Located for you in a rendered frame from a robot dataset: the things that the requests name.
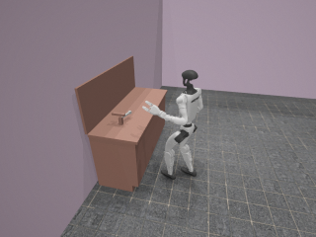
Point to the left robot forearm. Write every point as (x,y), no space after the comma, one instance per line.
(174,120)

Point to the robot left hand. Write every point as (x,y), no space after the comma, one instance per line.
(154,110)

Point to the counter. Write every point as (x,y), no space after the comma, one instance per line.
(121,147)

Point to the robot head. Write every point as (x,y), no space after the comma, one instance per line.
(190,75)

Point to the robot left shin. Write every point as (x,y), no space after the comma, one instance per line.
(169,161)

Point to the tap lever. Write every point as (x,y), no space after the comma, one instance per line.
(129,112)

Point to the right robot upper arm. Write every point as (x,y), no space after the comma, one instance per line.
(200,104)

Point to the left robot upper arm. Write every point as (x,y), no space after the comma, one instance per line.
(181,102)

